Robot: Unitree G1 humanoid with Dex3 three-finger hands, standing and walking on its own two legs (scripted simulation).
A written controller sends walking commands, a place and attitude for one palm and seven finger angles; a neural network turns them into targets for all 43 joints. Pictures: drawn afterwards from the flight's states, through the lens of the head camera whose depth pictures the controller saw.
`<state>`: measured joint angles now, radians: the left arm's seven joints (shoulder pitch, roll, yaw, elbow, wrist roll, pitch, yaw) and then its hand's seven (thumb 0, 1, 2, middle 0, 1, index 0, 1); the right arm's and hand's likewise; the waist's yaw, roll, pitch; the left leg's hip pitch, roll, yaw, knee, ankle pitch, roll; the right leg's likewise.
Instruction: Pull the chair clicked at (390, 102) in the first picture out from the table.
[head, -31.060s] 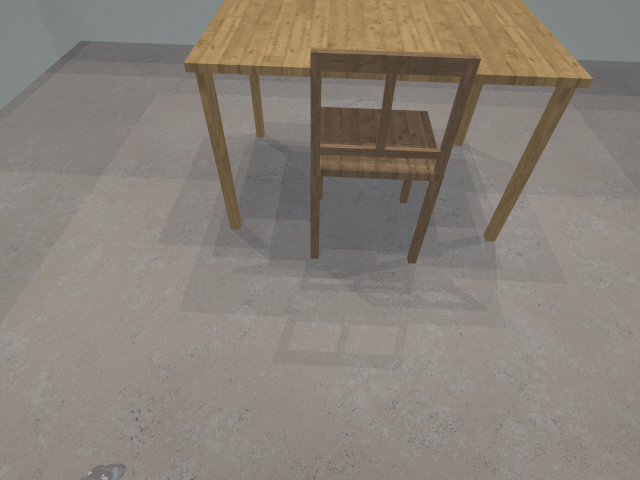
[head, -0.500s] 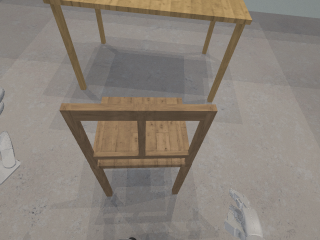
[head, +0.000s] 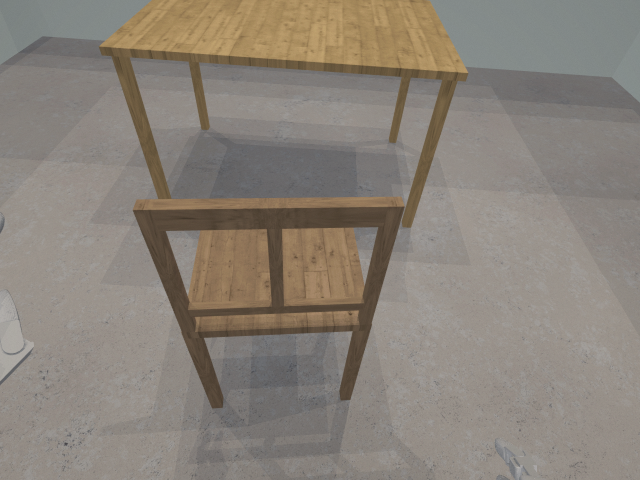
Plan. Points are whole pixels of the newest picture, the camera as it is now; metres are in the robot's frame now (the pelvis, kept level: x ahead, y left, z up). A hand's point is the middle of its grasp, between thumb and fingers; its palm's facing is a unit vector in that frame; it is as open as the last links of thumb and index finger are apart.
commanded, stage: stop stepping back and stand still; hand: left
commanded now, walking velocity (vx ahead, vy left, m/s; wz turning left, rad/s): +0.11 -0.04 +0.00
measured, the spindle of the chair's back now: (276, 268) +0.51 +0.09 -0.11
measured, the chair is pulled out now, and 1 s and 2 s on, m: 0.70 0.70 0.70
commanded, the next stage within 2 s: let the arm hang, fingers relaxed in 0.20 s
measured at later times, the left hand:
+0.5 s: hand out of the picture +0.15 +0.19 -0.12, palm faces +0.05 -0.97 -0.25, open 7.4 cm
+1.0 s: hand out of the picture -0.04 +0.16 -0.17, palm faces +0.04 -0.98 -0.21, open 7.3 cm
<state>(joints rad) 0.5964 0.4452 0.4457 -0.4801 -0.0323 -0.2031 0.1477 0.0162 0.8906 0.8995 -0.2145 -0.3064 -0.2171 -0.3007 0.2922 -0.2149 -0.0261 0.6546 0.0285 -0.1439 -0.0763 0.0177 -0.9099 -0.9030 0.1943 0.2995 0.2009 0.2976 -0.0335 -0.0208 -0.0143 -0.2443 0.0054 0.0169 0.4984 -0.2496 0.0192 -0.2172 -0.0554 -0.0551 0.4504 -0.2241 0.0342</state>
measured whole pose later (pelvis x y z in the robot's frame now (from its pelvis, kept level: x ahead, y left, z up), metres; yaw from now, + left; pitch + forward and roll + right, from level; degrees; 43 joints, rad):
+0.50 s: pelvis +0.00 -0.01 -0.01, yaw +1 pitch +0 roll +0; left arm 0.24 0.20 0.04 0.58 0.03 0.06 0.02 0.01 0.91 0.90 -0.20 -0.30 -0.20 -0.30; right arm 0.18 -0.21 0.00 0.82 -0.02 -0.01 0.00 0.01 -0.91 -0.90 0.20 0.30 0.20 0.30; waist -0.02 0.01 -0.01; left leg -0.28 -0.01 0.00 0.55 -0.28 0.01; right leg -0.27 -0.07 -0.06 0.55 -0.28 0.03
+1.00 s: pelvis +0.00 -0.01 +0.00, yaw +1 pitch -1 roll +0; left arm 0.35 0.17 -0.01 1.08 0.00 0.02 0.03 0.00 0.92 0.90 -0.20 -0.30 -0.20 -0.30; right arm 0.37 -0.12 0.01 1.08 -0.01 0.01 -0.02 0.01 -0.91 -0.90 0.20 0.30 0.20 0.30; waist 0.00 0.02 0.06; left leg -0.23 0.00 -0.01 0.47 -0.22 0.00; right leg -0.21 -0.06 -0.08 0.46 -0.23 0.02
